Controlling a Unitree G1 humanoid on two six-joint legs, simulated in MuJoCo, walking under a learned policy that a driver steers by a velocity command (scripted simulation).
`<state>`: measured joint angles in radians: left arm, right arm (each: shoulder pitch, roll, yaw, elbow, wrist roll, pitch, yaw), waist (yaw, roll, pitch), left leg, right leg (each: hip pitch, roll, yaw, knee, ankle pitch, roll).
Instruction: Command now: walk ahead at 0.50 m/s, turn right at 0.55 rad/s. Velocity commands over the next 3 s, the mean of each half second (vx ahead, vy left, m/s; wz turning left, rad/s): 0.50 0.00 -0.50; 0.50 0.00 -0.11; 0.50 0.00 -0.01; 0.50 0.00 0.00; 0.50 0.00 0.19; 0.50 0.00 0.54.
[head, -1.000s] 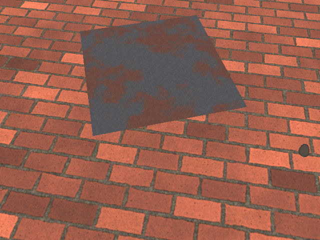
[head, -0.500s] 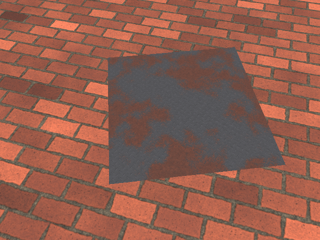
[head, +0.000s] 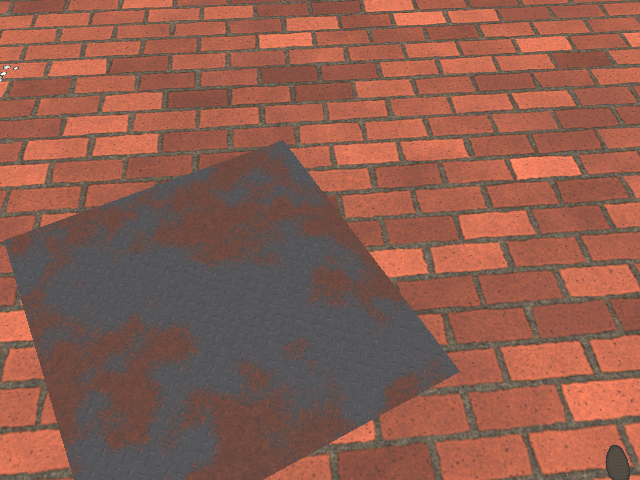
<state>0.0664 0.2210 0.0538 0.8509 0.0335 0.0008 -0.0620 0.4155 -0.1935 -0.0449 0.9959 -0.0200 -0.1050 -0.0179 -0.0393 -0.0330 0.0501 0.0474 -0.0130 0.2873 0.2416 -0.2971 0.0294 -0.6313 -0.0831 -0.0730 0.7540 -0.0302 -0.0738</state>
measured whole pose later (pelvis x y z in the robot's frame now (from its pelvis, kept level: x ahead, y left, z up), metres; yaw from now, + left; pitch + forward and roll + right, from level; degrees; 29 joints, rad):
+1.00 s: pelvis +0.55 -0.09 +0.01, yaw -17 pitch +0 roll +1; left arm 0.17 0.25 0.03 0.85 0.04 -0.03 -0.03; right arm 0.40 -0.22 -0.04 0.95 -0.01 -0.08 0.02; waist -0.03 -0.04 0.03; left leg -0.06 -0.08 0.07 0.23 -0.18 0.08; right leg -0.61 -0.10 0.01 0.90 -0.14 -0.02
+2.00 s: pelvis +1.06 -0.25 +0.01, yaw -17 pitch -1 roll +0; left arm 0.24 0.24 0.05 0.96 0.03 -0.05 -0.02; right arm 0.33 -0.22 -0.05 0.99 -0.01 -0.08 0.01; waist 0.00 -0.03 0.04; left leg -0.15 -0.06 0.10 0.32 -0.17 0.10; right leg -0.53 -0.08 0.01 1.06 -0.24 -0.05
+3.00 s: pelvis +1.56 -0.34 -0.01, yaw +9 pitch +0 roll +0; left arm 0.24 0.23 0.06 0.87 0.03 -0.07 0.00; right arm 0.20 -0.26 -0.08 0.88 -0.01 -0.02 0.01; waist 0.01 -0.01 0.07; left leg -0.30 -0.11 0.07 0.50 -0.18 0.14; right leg -0.40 -0.10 -0.03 1.22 -0.34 0.01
